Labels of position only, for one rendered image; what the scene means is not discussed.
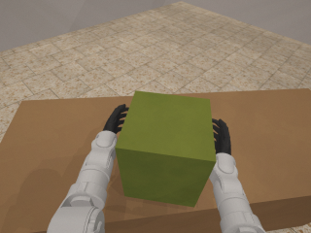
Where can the robot left forearm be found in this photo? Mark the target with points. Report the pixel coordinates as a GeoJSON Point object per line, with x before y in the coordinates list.
{"type": "Point", "coordinates": [89, 190]}

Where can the robot right forearm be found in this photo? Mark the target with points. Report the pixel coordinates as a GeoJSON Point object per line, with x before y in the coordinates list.
{"type": "Point", "coordinates": [232, 203]}

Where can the left robot hand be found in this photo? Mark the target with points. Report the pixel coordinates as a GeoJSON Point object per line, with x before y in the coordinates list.
{"type": "Point", "coordinates": [114, 120]}

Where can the left robot upper arm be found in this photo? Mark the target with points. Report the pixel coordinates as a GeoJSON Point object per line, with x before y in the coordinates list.
{"type": "Point", "coordinates": [78, 219]}

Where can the pedestal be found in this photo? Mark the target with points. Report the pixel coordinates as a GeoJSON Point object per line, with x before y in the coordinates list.
{"type": "Point", "coordinates": [48, 140]}

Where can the right robot hand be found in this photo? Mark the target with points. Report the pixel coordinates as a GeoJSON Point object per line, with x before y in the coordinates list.
{"type": "Point", "coordinates": [222, 143]}

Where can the carton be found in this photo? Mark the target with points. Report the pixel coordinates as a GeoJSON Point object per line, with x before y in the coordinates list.
{"type": "Point", "coordinates": [166, 148]}

